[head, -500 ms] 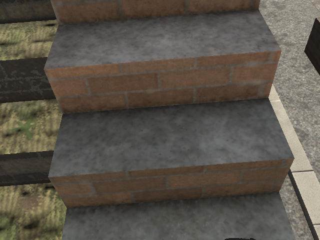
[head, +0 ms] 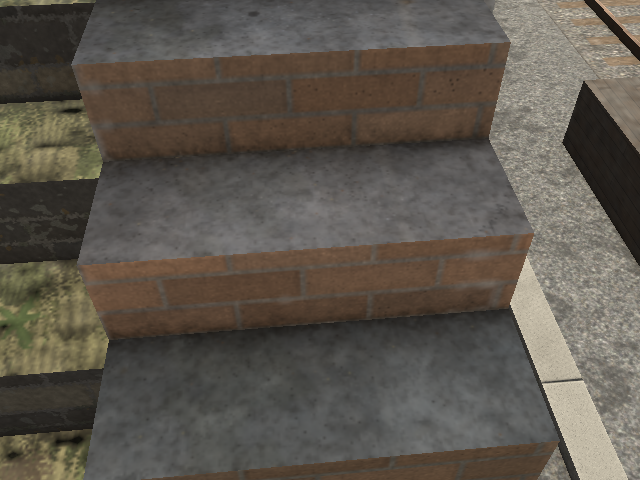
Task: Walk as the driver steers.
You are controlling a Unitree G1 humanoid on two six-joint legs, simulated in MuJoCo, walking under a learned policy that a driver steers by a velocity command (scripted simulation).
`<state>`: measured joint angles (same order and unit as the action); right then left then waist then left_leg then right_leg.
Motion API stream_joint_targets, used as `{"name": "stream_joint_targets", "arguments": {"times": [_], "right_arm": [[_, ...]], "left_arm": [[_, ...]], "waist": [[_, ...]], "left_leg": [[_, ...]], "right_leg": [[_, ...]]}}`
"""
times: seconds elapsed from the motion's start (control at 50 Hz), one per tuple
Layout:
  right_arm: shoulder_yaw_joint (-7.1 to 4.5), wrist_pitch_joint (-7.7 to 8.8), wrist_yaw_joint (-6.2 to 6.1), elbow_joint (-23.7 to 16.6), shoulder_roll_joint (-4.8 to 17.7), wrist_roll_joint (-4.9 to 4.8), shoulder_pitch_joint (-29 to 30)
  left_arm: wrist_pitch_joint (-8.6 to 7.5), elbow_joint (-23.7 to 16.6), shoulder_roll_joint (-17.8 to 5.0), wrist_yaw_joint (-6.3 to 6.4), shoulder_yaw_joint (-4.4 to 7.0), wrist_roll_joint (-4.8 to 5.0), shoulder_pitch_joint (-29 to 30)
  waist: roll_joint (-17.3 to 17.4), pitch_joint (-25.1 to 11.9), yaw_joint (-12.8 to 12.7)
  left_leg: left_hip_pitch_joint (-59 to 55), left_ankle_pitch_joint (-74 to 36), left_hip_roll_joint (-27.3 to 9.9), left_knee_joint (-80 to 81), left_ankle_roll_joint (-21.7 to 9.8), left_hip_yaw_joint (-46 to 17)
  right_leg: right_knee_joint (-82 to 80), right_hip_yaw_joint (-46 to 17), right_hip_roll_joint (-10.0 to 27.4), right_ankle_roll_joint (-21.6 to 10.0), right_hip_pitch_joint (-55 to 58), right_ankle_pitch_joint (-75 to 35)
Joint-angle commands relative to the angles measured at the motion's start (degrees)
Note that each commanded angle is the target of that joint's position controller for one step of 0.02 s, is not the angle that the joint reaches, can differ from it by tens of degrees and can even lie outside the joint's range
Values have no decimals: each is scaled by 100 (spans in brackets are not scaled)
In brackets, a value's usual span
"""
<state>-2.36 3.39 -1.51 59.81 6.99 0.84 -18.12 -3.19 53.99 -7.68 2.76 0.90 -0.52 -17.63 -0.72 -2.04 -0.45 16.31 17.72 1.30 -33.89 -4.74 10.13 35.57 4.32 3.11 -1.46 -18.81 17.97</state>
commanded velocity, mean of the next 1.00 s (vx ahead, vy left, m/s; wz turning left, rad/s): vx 0.01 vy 0.00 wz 0.00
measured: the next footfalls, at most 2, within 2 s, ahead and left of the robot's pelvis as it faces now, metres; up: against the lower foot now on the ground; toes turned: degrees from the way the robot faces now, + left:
right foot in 1.82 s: +0.30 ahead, -0.20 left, +0.19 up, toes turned -7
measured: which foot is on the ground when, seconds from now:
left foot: down 0.00-1.00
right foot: down 0.00-1.00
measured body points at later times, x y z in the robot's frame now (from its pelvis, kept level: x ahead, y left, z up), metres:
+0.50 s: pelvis +0.02 -0.02 +0.01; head +0.01 -0.03 +0.46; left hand +0.00 +0.18 -0.14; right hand +0.00 -0.22 -0.15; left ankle +0.01 +0.07 -0.73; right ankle +0.03 -0.11 -0.73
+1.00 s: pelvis +0.02 -0.03 +0.02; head +0.02 -0.03 +0.47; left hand +0.00 +0.18 -0.14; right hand +0.00 -0.22 -0.15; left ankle +0.01 +0.07 -0.73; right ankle +0.03 -0.11 -0.73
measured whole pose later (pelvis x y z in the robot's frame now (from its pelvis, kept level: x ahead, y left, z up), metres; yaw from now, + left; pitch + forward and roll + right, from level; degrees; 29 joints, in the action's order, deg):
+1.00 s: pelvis +0.02 -0.03 +0.02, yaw +1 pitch -2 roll +0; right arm 1.5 0.4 -2.5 60.3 5.9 0.5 -21.7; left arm -1.1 55.5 -6.7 2.6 -2.5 -0.2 -23.3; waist 0.6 0.9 0.1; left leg 9.4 14.6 -1.1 -25.5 -1.7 7.3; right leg 25.3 5.8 -0.5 -2.9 -10.8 13.1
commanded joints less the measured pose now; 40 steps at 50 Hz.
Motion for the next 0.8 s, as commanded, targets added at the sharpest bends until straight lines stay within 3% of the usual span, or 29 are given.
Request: {"name": "stream_joint_targets", "arguments": {"times": [0.02,0.04,0.06,0.08,0.12,0.18,0.32,0.8], "right_arm": [[169,-72,176,-45,-281,-240,-839],[182,-93,151,-72,-90,-163,-468],[126,-114,132,-94,176,-53,-276],[126,-149,126,-104,239,-44,-162],[182,-179,139,-73,171,-32,-325],[228,-164,128,-26,225,-55,-424],[293,-217,14,-22,280,-65,-500],[342,-276,-100,-18,208,-40,-765]], "left_arm": [[16,-126,354,-91,-354,-122,-249],[19,-57,282,-121,-300,-118,-323],[30,-47,158,-101,-265,-84,-424],[24,-27,95,-87,-272,-60,-470],[28,-34,57,-100,-288,11,-551],[25,-37,-12,-127,-295,37,-710],[74,-62,-117,-61,-326,6,-883],[145,-31,-179,-41,-323,30,-971]], "waist": [[-722,-182,377],[-472,325,244],[-215,538,142],[-257,596,145],[-285,639,164],[-127,502,150],[14,585,92],[42,792,66]], "left_leg": [[51,-553,-1012,1079,-64,-1072],[-125,-623,-865,1206,-27,-1054],[-141,-585,-833,1140,-30,-1044],[-248,-606,-845,1162,-11,-1081],[-372,-760,-891,1237,46,-1079],[-457,-782,-907,1297,69,-1060],[-403,-487,-915,1351,69,-1020],[-381,-395,-965,1383,24,-1064]], "right_leg": [[-813,-1025,805,-535,767,-2174],[-1060,-1009,600,-471,278,-1049],[-1188,-899,515,-387,155,-693],[-1256,-867,495,-384,111,-752],[-1347,-860,499,-370,204,-974],[-1376,-879,515,-393,494,-1279],[-1505,-867,526,-388,596,-1002],[-1630,-796,496,-411,531,-730]]}}
Velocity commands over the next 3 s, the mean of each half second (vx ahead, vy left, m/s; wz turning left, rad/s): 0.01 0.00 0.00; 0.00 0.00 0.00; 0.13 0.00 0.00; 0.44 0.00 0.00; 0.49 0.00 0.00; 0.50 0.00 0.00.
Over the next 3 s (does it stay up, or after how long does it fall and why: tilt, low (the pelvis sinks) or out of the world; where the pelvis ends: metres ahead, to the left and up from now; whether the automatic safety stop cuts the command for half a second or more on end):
stays up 0.74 -0.08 0.39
